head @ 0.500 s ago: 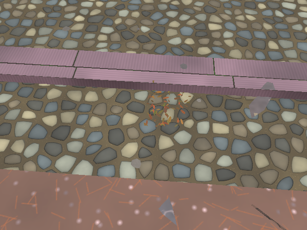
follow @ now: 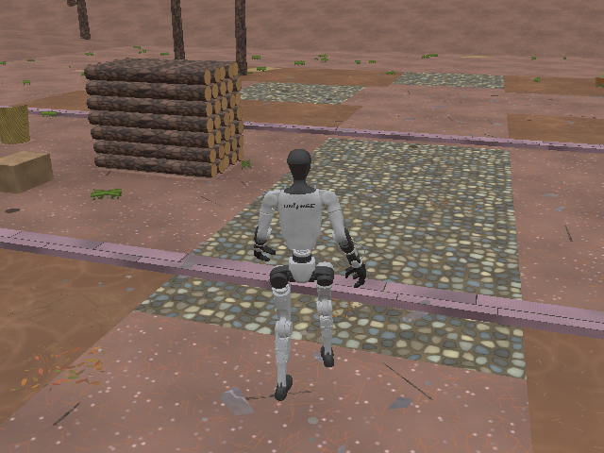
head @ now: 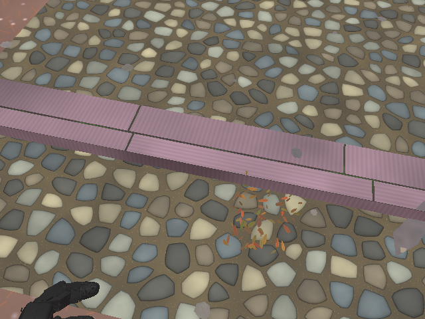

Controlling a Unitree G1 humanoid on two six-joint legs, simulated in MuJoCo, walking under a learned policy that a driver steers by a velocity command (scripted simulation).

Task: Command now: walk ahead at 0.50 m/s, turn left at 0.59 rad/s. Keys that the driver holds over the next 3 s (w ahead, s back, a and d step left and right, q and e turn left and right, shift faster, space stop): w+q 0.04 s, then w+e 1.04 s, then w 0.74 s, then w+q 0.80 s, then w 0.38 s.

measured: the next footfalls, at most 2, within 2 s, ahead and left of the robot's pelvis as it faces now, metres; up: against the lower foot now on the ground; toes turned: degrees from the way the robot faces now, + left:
right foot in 0.06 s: +0.20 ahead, -0.13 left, +0.00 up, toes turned +6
left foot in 0.50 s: +0.41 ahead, +0.11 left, +0.00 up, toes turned -7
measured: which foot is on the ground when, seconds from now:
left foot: down 0.00-0.06, up 0.08-0.48, down 0.50-1.00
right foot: up 0.00-0.04, down 0.06-0.50, up 0.52-0.96, down 0.98-1.00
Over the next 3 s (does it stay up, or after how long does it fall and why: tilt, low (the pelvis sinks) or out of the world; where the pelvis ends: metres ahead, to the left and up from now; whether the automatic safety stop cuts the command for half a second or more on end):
stays up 1.55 -0.45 0.06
